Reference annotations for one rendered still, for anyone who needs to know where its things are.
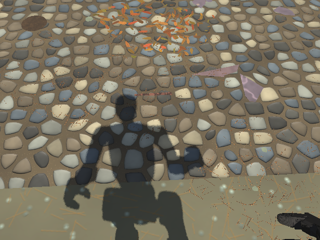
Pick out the right robot hand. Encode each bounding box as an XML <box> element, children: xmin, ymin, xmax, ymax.
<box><xmin>277</xmin><ymin>212</ymin><xmax>320</xmax><ymax>240</ymax></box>

